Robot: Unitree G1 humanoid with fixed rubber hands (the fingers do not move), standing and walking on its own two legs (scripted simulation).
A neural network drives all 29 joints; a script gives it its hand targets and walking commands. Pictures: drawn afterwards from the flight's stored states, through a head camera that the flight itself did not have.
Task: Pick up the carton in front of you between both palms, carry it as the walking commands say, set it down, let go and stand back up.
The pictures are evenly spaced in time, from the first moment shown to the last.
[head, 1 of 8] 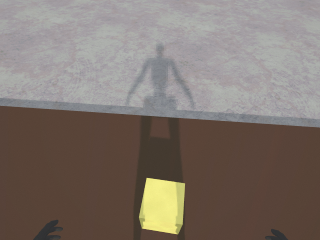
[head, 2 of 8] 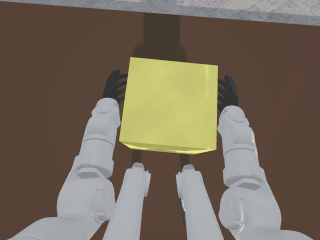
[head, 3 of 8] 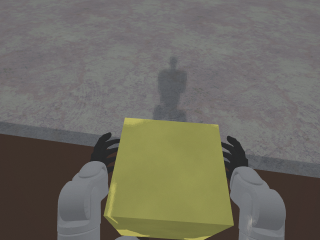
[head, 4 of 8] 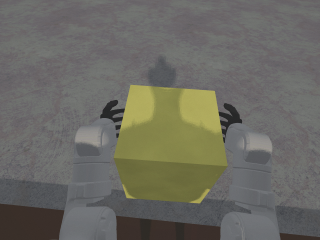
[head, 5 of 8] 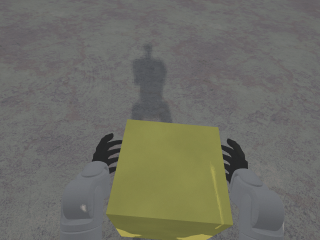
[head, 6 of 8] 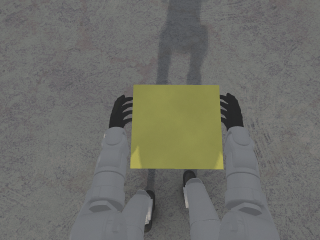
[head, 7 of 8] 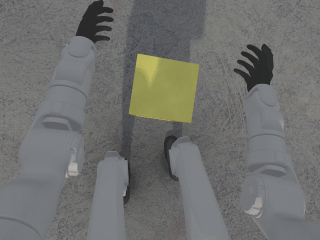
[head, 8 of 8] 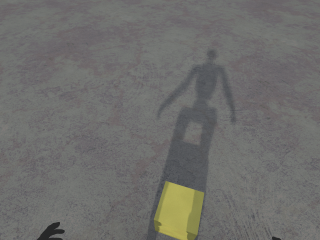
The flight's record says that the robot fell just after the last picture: no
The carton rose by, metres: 0.70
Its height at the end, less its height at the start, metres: -0.11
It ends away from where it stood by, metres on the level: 2.68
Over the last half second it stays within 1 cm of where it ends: yes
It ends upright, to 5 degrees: yes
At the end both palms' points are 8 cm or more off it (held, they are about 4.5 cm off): yes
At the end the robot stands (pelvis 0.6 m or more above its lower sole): yes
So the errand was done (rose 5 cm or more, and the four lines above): yes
